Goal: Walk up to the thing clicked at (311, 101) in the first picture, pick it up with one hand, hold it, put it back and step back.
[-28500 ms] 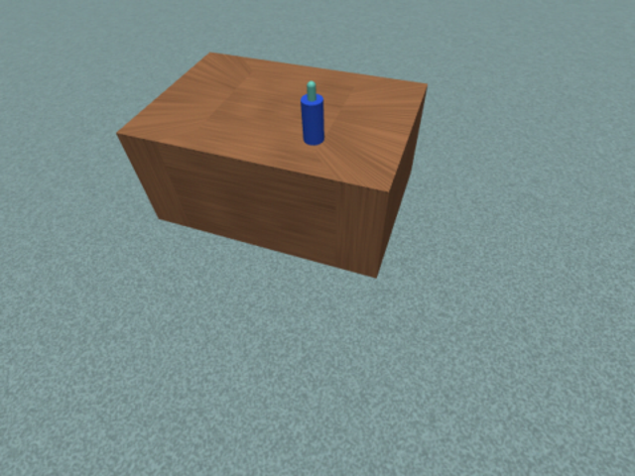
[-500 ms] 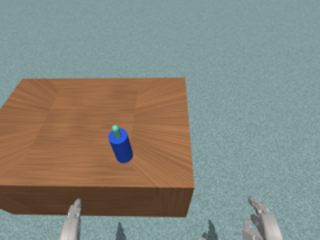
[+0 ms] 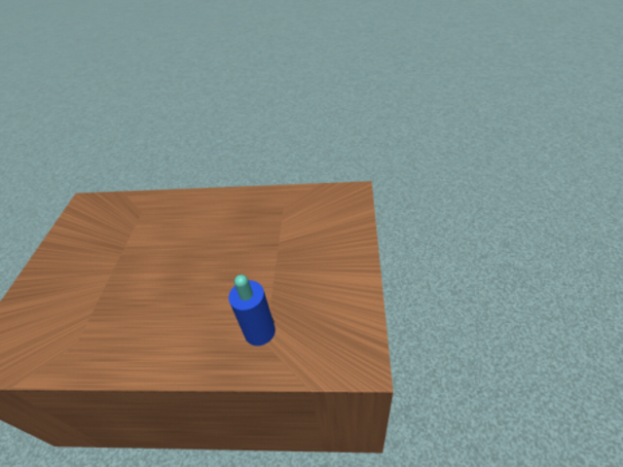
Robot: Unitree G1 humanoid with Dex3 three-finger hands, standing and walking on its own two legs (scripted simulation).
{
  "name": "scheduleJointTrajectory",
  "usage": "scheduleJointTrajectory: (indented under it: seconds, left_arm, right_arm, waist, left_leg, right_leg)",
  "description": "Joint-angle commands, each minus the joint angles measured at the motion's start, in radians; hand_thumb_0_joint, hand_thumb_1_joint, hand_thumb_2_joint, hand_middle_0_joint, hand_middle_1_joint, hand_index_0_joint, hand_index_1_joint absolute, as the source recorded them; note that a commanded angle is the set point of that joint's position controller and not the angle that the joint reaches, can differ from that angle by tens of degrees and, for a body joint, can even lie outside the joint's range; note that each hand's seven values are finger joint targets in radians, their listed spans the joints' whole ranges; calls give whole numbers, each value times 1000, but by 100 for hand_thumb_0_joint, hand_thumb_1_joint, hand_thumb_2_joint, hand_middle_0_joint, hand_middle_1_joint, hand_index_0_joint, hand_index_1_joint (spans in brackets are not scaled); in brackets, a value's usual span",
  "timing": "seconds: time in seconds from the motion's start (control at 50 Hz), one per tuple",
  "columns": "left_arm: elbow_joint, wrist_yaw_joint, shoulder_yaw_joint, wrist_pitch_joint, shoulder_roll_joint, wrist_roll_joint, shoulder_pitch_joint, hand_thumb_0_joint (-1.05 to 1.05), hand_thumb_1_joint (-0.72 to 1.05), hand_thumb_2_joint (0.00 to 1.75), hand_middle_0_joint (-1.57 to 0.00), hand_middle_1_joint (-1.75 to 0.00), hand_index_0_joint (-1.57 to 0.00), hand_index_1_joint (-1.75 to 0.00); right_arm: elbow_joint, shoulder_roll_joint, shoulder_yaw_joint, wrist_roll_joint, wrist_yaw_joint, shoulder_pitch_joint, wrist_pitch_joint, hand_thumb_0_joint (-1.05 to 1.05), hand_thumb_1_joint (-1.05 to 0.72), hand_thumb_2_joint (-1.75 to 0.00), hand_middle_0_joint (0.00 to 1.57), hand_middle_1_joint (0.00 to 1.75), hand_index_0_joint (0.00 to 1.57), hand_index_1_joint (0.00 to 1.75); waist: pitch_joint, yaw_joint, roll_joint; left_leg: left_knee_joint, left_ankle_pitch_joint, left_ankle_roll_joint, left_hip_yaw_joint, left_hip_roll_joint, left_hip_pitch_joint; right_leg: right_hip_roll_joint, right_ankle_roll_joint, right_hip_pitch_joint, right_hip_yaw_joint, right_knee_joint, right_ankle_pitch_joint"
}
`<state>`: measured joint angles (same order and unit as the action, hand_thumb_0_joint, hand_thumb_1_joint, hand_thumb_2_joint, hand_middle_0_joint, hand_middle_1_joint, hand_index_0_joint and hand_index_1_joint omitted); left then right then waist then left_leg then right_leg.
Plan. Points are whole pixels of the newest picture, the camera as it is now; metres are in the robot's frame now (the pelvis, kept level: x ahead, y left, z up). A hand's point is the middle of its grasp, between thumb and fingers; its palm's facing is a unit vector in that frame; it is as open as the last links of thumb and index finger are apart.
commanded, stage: home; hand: left
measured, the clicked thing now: (250, 306) +0.49 +0.17 -0.21
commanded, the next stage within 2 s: stand in 1.14 s
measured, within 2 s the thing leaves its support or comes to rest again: neither
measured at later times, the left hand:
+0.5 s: hand out of the picture +0.04 +0.24 -0.13, palm faces -0.01 -0.92 -0.39, open 17.5 cm
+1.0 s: hand out of the picture +0.04 +0.24 -0.13, palm faces -0.01 -0.92 -0.38, open 17.7 cm
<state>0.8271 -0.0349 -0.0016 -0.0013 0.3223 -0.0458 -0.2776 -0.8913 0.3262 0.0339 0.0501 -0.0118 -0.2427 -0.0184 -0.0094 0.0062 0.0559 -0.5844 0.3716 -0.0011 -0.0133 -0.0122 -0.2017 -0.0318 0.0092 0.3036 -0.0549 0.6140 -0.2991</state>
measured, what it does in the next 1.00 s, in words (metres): stands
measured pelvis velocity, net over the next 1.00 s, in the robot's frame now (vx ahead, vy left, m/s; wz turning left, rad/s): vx -0.01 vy -0.02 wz -0.01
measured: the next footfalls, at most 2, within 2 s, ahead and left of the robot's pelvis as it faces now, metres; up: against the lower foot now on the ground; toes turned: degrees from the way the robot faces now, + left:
none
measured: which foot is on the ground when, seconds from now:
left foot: down 0.00-1.00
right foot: down 0.00-1.00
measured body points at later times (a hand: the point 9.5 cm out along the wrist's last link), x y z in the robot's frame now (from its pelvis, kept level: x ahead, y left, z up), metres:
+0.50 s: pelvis -0.01 -0.01 +0.02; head -0.03 -0.03 +0.47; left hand +0.04 +0.29 -0.10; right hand +0.05 -0.29 -0.13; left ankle -0.04 +0.12 -0.73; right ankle +0.02 -0.11 -0.73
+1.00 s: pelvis -0.01 -0.02 +0.02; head -0.02 -0.04 +0.47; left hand +0.04 +0.28 -0.10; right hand +0.03 -0.31 -0.13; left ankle -0.04 +0.12 -0.73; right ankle +0.02 -0.11 -0.73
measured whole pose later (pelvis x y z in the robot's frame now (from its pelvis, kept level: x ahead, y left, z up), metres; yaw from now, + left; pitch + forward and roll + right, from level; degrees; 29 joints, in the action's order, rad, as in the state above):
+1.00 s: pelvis -0.01 -0.02 +0.02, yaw +0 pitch -3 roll +0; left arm 1.18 -0.02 -0.01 0.01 0.31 -0.02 -0.13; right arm -1.12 0.35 0.00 0.02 -0.01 -0.18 -0.01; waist 0.04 0.01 0.05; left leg -0.31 0.21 -0.03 -0.01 0.02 -0.05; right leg 0.00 0.03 0.15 -0.06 0.35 -0.14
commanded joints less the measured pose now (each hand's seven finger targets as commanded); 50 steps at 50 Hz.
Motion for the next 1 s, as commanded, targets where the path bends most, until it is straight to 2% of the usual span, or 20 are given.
scheduleJointTrajectory:
  seconds: [0.0, 0.12, 0.18, 0.2, 0.22, 0.26, 0.28, 0.44, 0.52, 0.54, 0.58, 0.6, 0.66, 0.74, 0.78, 0.82, 0.84, 0.86, 0.94, 0.98]
  left_arm:
    - [-9, -13, 48, 35, 179, 7, 73, 0, -56, 7, -8, -8, -8, -8]
    - [100, -20, 40, 30, 198, 14, 87, 0, -57, 5, -6, -6, -6, -6]
    - [141, -20, 38, 27, 213, 15, 112, 0, -57, 5, -5, -5, -5, -5]
    - [158, -19, 35, 25, 212, 16, 106, 0, -58, 4, -5, -5, -5, -6]
    - [168, -19, 35, 24, 215, 16, 120, 0, -56, 6, -6, -6, -6, -6]
    - [191, -17, 33, 22, 216, 16, 124, 0, -60, 3, -5, -5, -5, -5]
    - [200, -15, 32, 23, 216, 17, 134, 0, -60, 3, -6, -6, -6, -6]
    - [251, -7, 32, 26, 216, 15, 153, 0, -60, 3, -6, -5, -6, -5]
    - [262, -6, 34, 30, 219, 19, 172, 0, -61, 3, -6, -5, -6, -5]
    - [267, -4, 31, 30, 211, 20, 169, 0, -61, 2, -5, -4, -5, -5]
    - [271, -4, 32, 31, 210, 21, 176, 0, -61, 2, -5, -5, -5, -5]
    - [277, -2, 30, 30, 210, 23, 169, 0, -61, 0, -4, -4, -4, -4]
    - [286, -1, 28, 28, 207, 21, 171, 0, -61, 0, -4, -4, -4, -4]
    - [298, 2, 29, 23, 216, 23, 174, 0, -61, 0, -4, -4, -4, -4]
    - [297, 1, 30, 24, 224, 23, 178, 0, -59, 3, -5, -5, -5, -5]
    - [296, 2, 32, 23, 225, 25, 185, 0, -61, 0, -4, -4, -4, -4]
    - [295, 1, 32, 23, 224, 24, 187, 0, -61, 1, -5, -4, -5, -4]
    - [293, 3, 33, 25, 225, 27, 189, 0, -61, 1, -5, -4, -5, -4]
    - [300, 5, 32, 26, 217, 29, 185, 0, -61, 0, -4, -4, -4, -4]
    - [298, 5, 32, 28, 216, 29, 187, 0, -61, 1, -5, -4, -5, -4]
  right_arm:
    - [31, 147, 31, -8, -12, 49, 31, 0, -89, -90, 20, 30, 20, 30]
    - [-52, 166, 21, -21, -18, 45, 31, 0, -89, -90, 20, 30, 20, 30]
    - [-81, 176, 15, -21, -20, 47, 27, 0, -89, -90, 20, 30, 20, 30]
    - [-93, 173, 11, -22, -18, 63, 25, 0, -89, -90, 20, 30, 20, 30]
    - [-97, 181, 12, -21, -19, 60, 25, 0, -89, -90, 20, 30, 20, 30]
    - [-114, 182, 10, -22, -18, 65, 22, 0, -89, -90, 20, 30, 20, 30]
    - [-118, 186, 11, -22, -18, 70, 25, 0, -89, -90, 20, 30, 20, 30]
    - [-147, 182, 10, -24, -11, 83, 22, 0, -89, -90, 20, 30, 20, 30]
    - [-153, 187, 11, -26, -12, 76, 28, 0, -89, -90, 20, 30, 20, 30]
    - [-156, 187, 8, -26, -11, 80, 27, 0, -89, -90, 20, 30, 20, 30]
    - [-155, 191, 9, -27, -14, 89, 30, 0, -89, -90, 20, 30, 20, 30]
    - [-161, 189, 5, -28, -14, 86, 31, 0, -89, -90, 20, 30, 20, 30]
    - [-163, 198, 6, -31, -14, 93, 31, 0, -89, -90, 20, 30, 20, 30]
    - [-170, 197, 2, -32, -12, 89, 26, 0, -90, -90, 20, 30, 20, 30]
    - [-169, 198, 4, -32, -10, 87, 27, 0, -89, -90, 20, 30, 20, 30]
    - [-174, 199, 2, -30, -10, 80, 26, 0, -90, -90, 20, 30, 20, 30]
    - [-173, 204, 5, -31, -10, 77, 26, 0, -90, -90, 20, 30, 20, 30]
    - [-173, 205, 4, -29, -10, 76, 29, 0, -90, -90, 20, 30, 20, 30]
    - [-175, 204, 1, -32, -10, 84, 31, 0, -90, -90, 20, 30, 20, 30]
    - [-175, 207, 1, -33, -11, 89, 34, 0, -90, -90, 20, 30, 20, 30]
  waist:
    - [-22, -5, -60]
    - [-48, 5, -41]
    - [-26, -1, -38]
    - [11, 10, -56]
    - [-1, 2, -45]
    - [42, 7, -53]
    - [35, 3, -46]
    - [66, 5, -56]
    - [18, 0, -52]
    - [32, 4, -50]
    - [5, 1, -32]
    - [21, 6, -33]
    - [21, 6, -29]
    - [58, 7, -59]
    - [33, 1, -70]
    - [49, 3, -66]
    - [42, -1, -60]
    - [25, 0, -49]
    - [31, 5, -55]
    - [4, 5, -54]
  left_leg:
    - [178, -245, 20, -101, 78, 4]
    - [222, -420, 7, -97, 91, 64]
    - [257, -388, 5, -98, 94, 74]
    - [271, -308, 3, -102, 89, 57]
    - [275, -312, 8, -99, 92, 67]
    - [296, -248, 7, -102, 92, 52]
    - [299, -267, 9, -104, 99, 67]
    - [314, -187, 14, -96, 97, 48]
    - [324, -223, 14, -97, 109, 69]
    - [326, -211, 15, -96, 108, 56]
    - [327, -251, 14, -94, 116, 79]
    - [335, -235, 12, -94, 116, 67]
    - [340, -237, 14, -93, 120, 78]
    - [339, -177, 14, -88, 110, 49]
    - [330, -198, 17, -85, 112, 78]
    - [331, -168, 15, -82, 108, 57]
    - [331, -175, 16, -84, 108, 55]
    - [331, -200, 19, -84, 115, 66]
    - [339, -215, 14, -88, 120, 63]
    - [333, -246, 16, -86, 121, 79]
  right_leg:
    - [-77, 38, -99, 103, -170, 208]
    - [-85, 33, -202, 89, -190, 375]
    - [-89, 27, -205, 94, -221, 337]
    - [-85, 21, -187, 97, -254, 257]
    - [-90, 22, -199, 102, -262, 258]
    - [-86, 18, -171, 110, -297, 157]
    - [-89, 20, -177, 113, -300, 176]
    - [-91, 13, -147, 135, -365, 38]
    - [-92, 18, -194, 135, -347, 118]
    - [-91, 14, -185, 133, -351, 112]
    - [-93, 20, -206, 132, -333, 181]
    - [-92, 19, -202, 131, -332, 182]
    - [-88, 19, -202, 127, -330, 180]
    - [-88, 13, -169, 140, -361, 65]
    - [-95, 17, -176, 154, -369, 71]
    - [-96, 16, -164, 160, -378, 33]
    - [-95, 14, -174, 158, -376, 40]
    - [-99, 18, -187, 157, -364, 92]
    - [-91, 16, -201, 144, -350, 135]
    - [-93, 16, -225, 140, -338, 204]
